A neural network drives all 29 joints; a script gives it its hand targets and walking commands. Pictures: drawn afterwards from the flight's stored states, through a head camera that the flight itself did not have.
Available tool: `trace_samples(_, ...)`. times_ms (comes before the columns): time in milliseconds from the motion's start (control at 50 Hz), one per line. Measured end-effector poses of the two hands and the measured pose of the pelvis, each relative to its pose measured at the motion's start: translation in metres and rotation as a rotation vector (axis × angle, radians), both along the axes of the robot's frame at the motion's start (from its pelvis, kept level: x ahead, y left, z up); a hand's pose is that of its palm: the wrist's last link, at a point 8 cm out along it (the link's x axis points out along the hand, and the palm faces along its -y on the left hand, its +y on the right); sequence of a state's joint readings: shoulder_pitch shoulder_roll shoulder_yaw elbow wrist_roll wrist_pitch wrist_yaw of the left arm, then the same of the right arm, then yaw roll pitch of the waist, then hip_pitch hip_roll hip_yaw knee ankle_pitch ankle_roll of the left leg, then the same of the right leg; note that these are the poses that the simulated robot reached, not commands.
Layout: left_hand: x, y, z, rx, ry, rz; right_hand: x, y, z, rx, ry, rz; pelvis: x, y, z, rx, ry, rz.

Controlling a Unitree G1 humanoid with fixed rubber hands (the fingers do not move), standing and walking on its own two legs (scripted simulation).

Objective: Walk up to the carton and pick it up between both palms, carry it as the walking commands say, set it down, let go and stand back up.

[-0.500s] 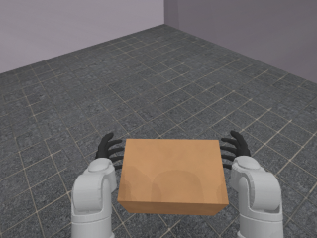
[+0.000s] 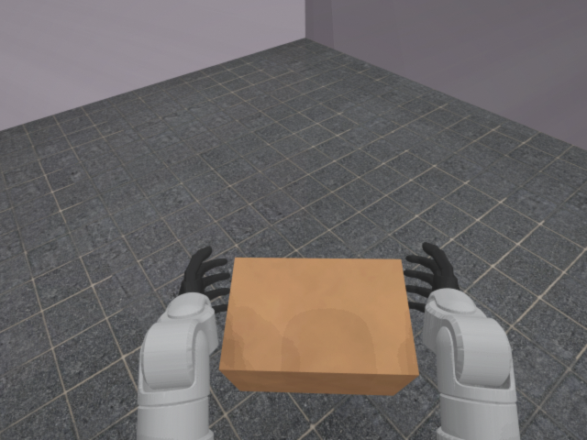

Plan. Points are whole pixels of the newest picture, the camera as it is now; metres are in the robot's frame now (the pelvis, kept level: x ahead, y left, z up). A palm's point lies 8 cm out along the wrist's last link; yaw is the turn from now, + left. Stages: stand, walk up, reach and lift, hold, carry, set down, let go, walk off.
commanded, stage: carry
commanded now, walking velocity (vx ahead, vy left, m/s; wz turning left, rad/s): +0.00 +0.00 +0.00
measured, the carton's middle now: (316, 328) +0.28 +0.00 +0.00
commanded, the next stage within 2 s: none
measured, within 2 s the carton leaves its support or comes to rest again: neither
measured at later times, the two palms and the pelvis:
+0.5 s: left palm (206, 227) +0.39 +0.16 +0.10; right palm (416, 222) +0.39 -0.15 +0.10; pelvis +0.14 +0.00 +0.00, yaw +3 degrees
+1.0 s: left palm (219, 121) +0.68 +0.18 +0.11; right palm (371, 117) +0.67 -0.13 +0.12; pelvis +0.42 +0.04 +0.02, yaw +0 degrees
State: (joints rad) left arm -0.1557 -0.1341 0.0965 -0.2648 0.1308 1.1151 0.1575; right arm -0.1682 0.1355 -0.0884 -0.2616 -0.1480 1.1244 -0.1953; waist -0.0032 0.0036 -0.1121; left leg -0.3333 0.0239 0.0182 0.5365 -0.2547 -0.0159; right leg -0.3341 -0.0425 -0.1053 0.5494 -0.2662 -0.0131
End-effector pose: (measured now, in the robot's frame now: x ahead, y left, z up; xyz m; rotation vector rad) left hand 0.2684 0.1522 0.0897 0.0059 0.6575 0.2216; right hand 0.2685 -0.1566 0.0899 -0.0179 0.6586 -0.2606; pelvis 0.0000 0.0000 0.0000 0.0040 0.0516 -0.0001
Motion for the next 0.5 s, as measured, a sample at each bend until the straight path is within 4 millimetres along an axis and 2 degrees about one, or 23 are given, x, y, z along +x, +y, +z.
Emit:
trace_samples(120,0.0,0.0,0.012,-0.002,-0.047,0.007,0.001,0.0,0.012,-0.001,-0.048,-0.003,0.009,-0.001,-0.001,-0.004,0.0,0.007)
trace_samples(240,0.017,0.012,0.017,-0.013,-0.036,0.019,0.022,0.012,0.021,-0.01,-0.036,0.007,0.037,0.009,0.0,0.006,0.008,0.016)
trace_samples(300,0.035,0.015,0.017,-0.009,-0.026,0.017,0.039,0.016,0.019,-0.006,-0.026,0.005,0.056,0.013,-0.001,0.007,0.016,-0.004)
trace_samples(380,0.068,0.007,0.018,-0.003,-0.006,-0.001,0.065,0.008,0.016,0.001,-0.006,-0.017,0.084,0.01,0.001,-0.004,0.025,-0.02)
trace_samples(440,0.097,-0.001,0.018,0.007,-0.018,-0.012,0.091,0.0,0.013,0.013,-0.019,-0.029,0.11,0.005,-0.002,-0.012,0.031,0.017)
trace_samples(500,0.12,0.005,0.015,-0.001,0.003,0.017,0.123,0.005,0.014,0.009,0.002,-0.004,0.136,0.003,0.003,0.009,0.051,0.047)
